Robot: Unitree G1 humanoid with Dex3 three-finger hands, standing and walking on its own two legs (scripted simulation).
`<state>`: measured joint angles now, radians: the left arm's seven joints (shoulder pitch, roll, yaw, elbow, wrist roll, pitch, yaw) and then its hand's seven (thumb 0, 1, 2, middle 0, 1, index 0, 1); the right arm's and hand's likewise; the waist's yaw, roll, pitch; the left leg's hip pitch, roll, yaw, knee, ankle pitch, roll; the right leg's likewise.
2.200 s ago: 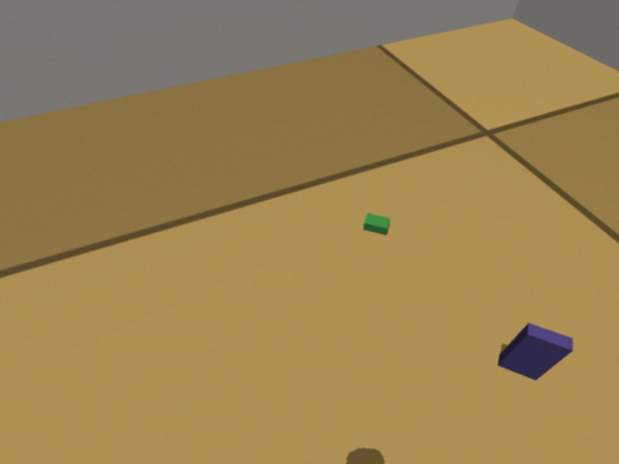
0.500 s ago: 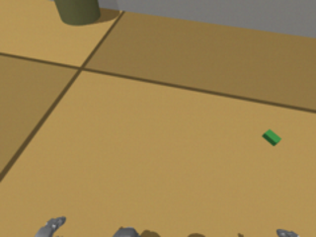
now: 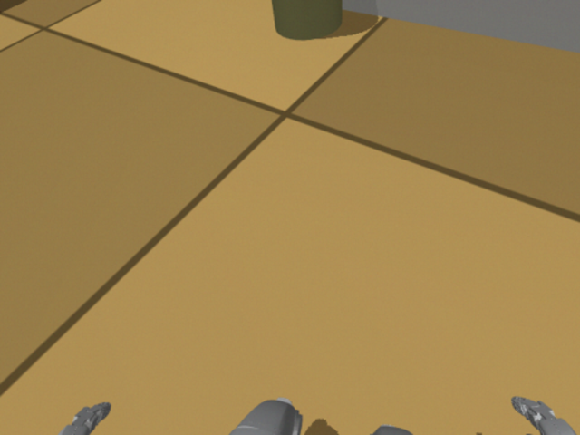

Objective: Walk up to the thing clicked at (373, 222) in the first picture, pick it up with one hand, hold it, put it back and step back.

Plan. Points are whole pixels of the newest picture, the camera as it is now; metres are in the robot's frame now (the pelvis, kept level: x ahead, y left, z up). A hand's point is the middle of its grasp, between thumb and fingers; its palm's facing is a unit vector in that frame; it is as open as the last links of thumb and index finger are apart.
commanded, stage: walk up
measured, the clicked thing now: out of the picture +0.47 -1.03 -0.73
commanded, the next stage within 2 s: stand in 1.70 s
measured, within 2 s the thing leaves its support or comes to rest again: neither
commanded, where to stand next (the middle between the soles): +0.08 +0.04 m, yaw +29 degrees
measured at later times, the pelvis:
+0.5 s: pelvis +0.00 +0.04 +0.00, yaw +18 degrees
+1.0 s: pelvis -0.01 +0.03 -0.01, yaw +28 degrees
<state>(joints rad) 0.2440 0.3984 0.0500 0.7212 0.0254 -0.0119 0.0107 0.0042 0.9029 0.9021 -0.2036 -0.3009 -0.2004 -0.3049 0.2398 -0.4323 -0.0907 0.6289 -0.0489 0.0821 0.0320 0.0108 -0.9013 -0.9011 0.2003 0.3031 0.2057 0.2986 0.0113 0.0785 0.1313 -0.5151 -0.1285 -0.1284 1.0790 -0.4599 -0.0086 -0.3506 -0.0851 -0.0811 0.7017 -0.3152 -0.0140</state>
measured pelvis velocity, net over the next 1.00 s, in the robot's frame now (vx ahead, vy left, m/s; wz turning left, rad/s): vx -0.01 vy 0.03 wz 0.49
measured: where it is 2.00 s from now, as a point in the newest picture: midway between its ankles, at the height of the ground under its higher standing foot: outside the picture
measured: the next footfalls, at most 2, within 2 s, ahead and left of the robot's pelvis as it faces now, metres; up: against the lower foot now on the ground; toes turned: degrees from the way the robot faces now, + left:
left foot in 0.30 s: +0.01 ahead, +0.17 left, +0.00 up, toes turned +13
right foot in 0.66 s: +0.12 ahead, -0.07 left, +0.00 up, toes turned +26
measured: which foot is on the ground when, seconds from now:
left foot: up 0.00-0.28, down 0.30-0.70, up 0.72-0.96, down 0.98-1.00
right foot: down 0.00-0.34, up 0.36-0.64, down 0.66-1.00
